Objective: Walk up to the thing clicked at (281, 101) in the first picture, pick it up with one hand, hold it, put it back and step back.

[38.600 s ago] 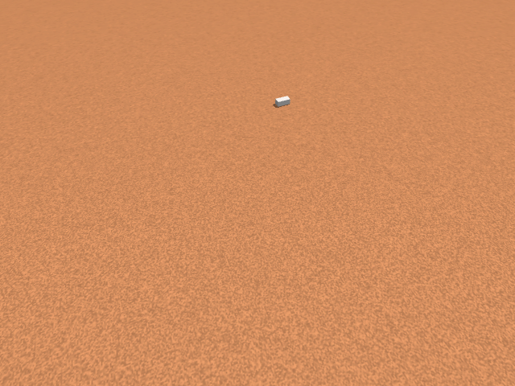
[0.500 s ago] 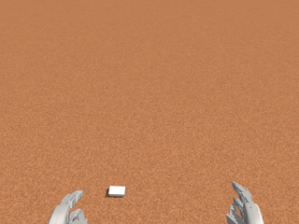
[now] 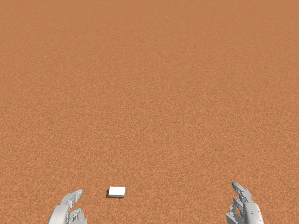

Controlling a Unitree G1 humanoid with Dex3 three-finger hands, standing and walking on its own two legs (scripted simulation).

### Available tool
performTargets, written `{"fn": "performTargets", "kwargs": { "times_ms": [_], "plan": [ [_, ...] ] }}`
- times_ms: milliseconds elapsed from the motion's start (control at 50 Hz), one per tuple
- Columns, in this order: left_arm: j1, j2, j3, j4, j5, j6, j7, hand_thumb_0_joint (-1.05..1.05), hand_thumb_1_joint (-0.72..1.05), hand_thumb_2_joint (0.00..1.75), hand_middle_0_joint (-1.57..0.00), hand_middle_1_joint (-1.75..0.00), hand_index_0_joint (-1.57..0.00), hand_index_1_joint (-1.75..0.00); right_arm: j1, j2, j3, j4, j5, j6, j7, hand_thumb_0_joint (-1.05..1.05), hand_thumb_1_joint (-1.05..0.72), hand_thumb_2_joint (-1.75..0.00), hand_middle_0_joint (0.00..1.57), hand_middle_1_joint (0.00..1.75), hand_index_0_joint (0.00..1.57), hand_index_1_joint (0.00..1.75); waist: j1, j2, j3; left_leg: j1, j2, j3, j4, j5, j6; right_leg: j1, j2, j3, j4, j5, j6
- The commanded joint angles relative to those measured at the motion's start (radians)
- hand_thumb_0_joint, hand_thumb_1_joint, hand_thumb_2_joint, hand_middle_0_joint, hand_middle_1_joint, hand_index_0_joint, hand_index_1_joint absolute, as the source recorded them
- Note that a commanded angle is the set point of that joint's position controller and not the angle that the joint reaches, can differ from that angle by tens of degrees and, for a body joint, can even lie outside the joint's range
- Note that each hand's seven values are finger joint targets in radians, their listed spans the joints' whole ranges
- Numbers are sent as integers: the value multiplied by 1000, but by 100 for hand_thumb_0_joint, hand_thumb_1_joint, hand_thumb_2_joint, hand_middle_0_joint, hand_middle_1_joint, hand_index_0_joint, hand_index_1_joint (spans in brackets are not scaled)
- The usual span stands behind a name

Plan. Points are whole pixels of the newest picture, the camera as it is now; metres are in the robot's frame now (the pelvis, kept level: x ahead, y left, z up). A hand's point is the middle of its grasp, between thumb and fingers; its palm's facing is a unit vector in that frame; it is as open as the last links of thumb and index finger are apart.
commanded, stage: home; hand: left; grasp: from above
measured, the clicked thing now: (117, 191) +0.45 +0.21 -0.69
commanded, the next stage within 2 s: stand in 0.60 s
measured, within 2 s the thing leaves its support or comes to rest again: neither
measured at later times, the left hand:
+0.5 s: hand (85, 223) +0.16 +0.18 -0.04, palm faces +0.05 -0.98 -0.19, open 7.4 cm
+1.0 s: hand out of the picture +0.10 +0.24 -0.11, palm faces +0.03 -0.94 -0.34, open 7.4 cm
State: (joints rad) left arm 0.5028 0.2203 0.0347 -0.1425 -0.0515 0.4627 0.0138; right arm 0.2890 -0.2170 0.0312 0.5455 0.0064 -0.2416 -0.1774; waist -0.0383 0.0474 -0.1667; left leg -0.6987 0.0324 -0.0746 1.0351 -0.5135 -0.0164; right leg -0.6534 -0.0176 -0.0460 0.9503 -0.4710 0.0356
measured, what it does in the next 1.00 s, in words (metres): stands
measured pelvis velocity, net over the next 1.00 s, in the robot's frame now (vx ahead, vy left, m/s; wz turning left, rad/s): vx -0.01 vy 0.01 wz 0.00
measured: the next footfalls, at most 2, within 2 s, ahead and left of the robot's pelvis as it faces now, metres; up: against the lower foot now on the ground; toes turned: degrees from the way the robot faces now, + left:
none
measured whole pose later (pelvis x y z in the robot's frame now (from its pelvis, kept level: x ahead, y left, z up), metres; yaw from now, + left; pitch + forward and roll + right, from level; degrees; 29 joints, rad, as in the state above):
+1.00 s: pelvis -0.01 +0.01 +0.03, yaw +0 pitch +0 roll +0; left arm 0.22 0.30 0.05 0.74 0.05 0.06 0.03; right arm 0.19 -0.30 -0.05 0.88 -0.06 -0.03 -0.01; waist 0.02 -0.01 0.03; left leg -0.38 -0.01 -0.03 0.78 -0.39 0.01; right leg -0.38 -0.06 -0.01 0.76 -0.38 0.05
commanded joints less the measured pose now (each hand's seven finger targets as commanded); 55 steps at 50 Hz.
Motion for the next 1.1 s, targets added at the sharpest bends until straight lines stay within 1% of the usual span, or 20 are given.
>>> {"fn": "performTargets", "kwargs": {
  "times_ms": [0,40,200,440,460,500,580,660,680,700,720,740,760,780,820,880,940,980,1020,1080],
  "plan": [
    [-34,106,57,-204,9,-54,14,0,90,90,-20,-30,-20,-30,-71,-122,-55,-160,-1,-53,-15,0,-90,-90,20,30,20,30,-2,7,-65,92,-25,29,-183,243,19,57,35,-33,-142,198,-29],
    [-18,104,51,-207,7,-54,13,0,90,90,-20,-30,-20,-30,-72,-122,-56,-162,-1,-51,-13,0,-90,-90,20,30,20,30,6,20,-81,101,-21,22,-185,271,14,64,36,-37,-133,214,-32],
    [-19,104,58,-197,5,-49,13,0,90,90,-20,-30,-20,-30,-70,-123,-56,-167,0,-51,-13,0,-90,-90,20,30,20,30,0,4,-61,81,-24,29,-188,203,19,49,34,-33,-148,162,-29],
    [-3,109,64,-194,4,-53,14,0,90,90,-20,-30,-20,-30,-65,-124,-61,-167,0,-50,-13,0,-90,-90,20,30,20,30,1,10,-98,93,-25,30,-168,267,18,65,34,-30,-134,218,-29],
    [-18,103,47,-196,5,-51,12,0,90,90,-20,-30,-20,-30,-76,-123,-56,-172,1,-49,-13,0,-90,-90,20,30,20,30,-4,-6,-61,78,-26,33,-173,240,21,51,34,-32,-143,197,-27],
    [-18,108,62,-207,5,-52,15,0,90,90,-20,-30,-20,-30,-70,-119,-57,-171,0,-49,-13,0,-90,-90,20,30,20,30,0,4,-84,86,-26,33,-169,251,19,63,32,-29,-141,208,-28],
    [-10,110,57,-176,6,-45,12,0,90,90,-20,-30,-20,-30,-77,-128,-58,-173,2,-47,-10,0,-90,-90,20,30,20,30,-5,3,-34,65,-23,27,-194,170,21,30,36,-33,-147,135,-28],
    [-1,114,59,-193,4,-45,12,0,90,90,-20,-30,-20,-30,-68,-129,-59,-174,3,-49,-12,0,-90,-90,20,30,20,30,-1,8,-55,73,-22,26,-195,169,20,37,35,-32,-145,131,-30],
    [-305,208,57,158,112,-266,50,0,90,90,-20,-30,-20,-30,-144,-247,-96,74,-133,61,47,0,-90,-90,20,30,20,30,77,-49,172,99,8,-11,-269,369,69,214,-41,46,-173,175,-70],
    [-214,211,73,326,126,-331,46,0,90,90,-20,-30,-20,-30,-140,-249,-110,79,-126,99,76,0,-90,-90,20,30,20,30,71,-79,77,159,4,14,-268,364,81,246,-52,101,-201,164,-102],
    [-199,216,68,371,118,-366,40,0,90,90,-20,-30,-20,-30,-133,-261,-116,47,-132,120,93,0,-90,-90,20,30,20,30,54,-76,55,209,-4,-1,-249,377,82,218,-47,124,-221,211,-114],
    [-208,240,58,417,128,-391,38,0,90,90,-20,-30,-20,-30,-130,-255,-116,61,-118,132,108,0,-90,-90,20,30,20,30,57,-78,56,225,-8,-7,-266,360,81,260,-63,127,-216,227,-112],
    [-245,230,58,457,125,-405,32,0,90,90,-20,-30,-20,-30,-117,-233,-114,97,-91,136,124,0,-90,-90,20,30,20,30,51,-54,26,272,-10,2,-287,364,80,277,-76,134,-203,272,-106],
    [-260,218,55,511,118,-405,28,0,90,90,-20,-30,-20,-30,-125,-220,-112,120,-68,142,140,0,-90,-90,20,30,20,30,66,-82,43,275,-19,6,-308,327,74,283,-77,123,-232,238,-98],
    [-280,224,59,592,105,-418,28,0,90,90,-20,-30,-20,-30,-135,-217,-121,146,-56,152,154,0,-90,-90,20,30,20,30,67,-94,43,306,-22,8,-311,326,69,293,-85,126,-281,231,-85],
    [-307,224,60,716,102,-443,33,0,90,90,-20,-30,-20,-30,-132,-219,-127,205,-60,169,161,0,-90,-90,20,30,20,30,61,-73,49,362,-10,-8,-350,358,76,322,-88,113,-309,281,-71],
    [-335,216,60,807,97,-456,31,0,90,90,-20,-30,-20,-30,-137,-225,-127,245,-65,185,157,0,-90,-90,20,30,20,30,59,-24,118,371,14,-49,-455,280,85,315,-67,91,-342,203,-56],
    [-310,205,56,875,95,-462,30,0,90,90,-20,-30,-20,-30,-144,-233,-126,275,-61,186,155,0,-90,-90,20,30,20,30,70,15,120,395,37,-77,-500,340,84,367,-58,65,-351,262,-50],
    [-319,206,56,925,92,-462,29,0,90,90,-20,-30,-20,-30,-148,-244,-124,296,-58,194,150,0,-90,-90,20,30,20,30,66,28,153,376,50,-101,-576,264,80,401,-49,58,-379,239,-46],
    [-306,223,54,999,91,-468,30,0,90,90,-20,-30,-20,-30,-143,-243,-122,342,-50,203,144,0,-90,-90,20,30,20,30,62,-23,164,427,38,-68,-580,360,61,448,-73,76,-452,308,-52]
  ]
}}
